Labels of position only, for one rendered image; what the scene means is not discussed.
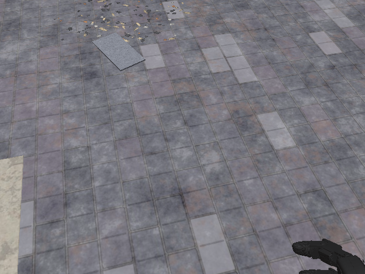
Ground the robot right hand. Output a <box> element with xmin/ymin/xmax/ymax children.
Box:
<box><xmin>292</xmin><ymin>239</ymin><xmax>365</xmax><ymax>274</ymax></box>

